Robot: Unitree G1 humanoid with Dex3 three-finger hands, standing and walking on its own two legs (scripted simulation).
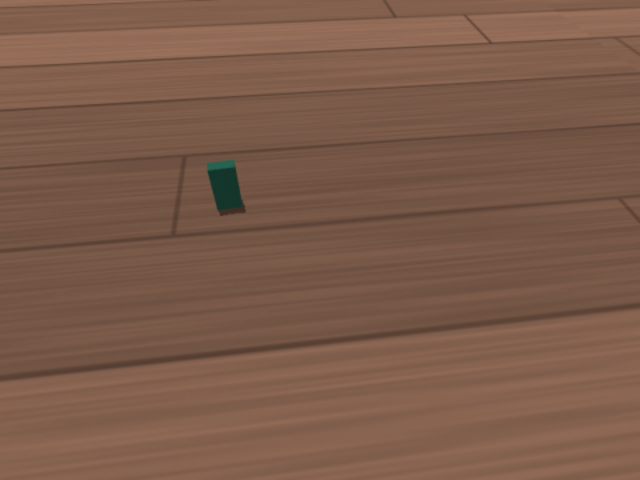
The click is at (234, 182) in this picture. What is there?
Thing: carton on end
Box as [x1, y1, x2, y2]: [207, 160, 241, 209]
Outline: 233,160 207,163 207,170 217,209 241,206 241,200
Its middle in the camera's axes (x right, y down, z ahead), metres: -0.39 -0.24 +1.70
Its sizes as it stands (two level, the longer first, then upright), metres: 0.111 0.049 0.229
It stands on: the floor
